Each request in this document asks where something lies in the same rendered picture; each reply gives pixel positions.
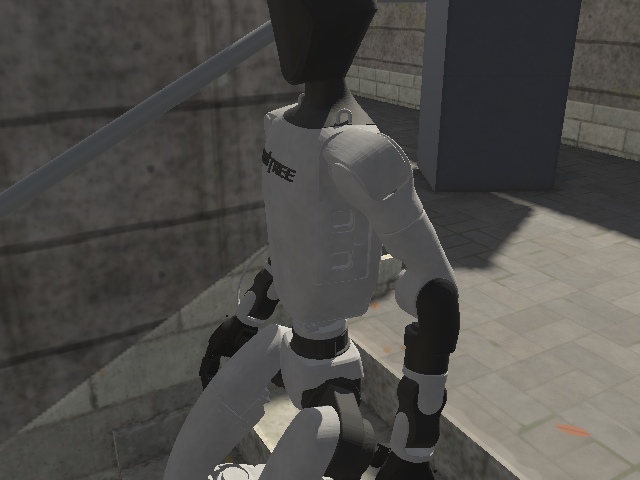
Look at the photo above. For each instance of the stairs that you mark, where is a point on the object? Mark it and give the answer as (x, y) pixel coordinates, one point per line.
(456, 456)

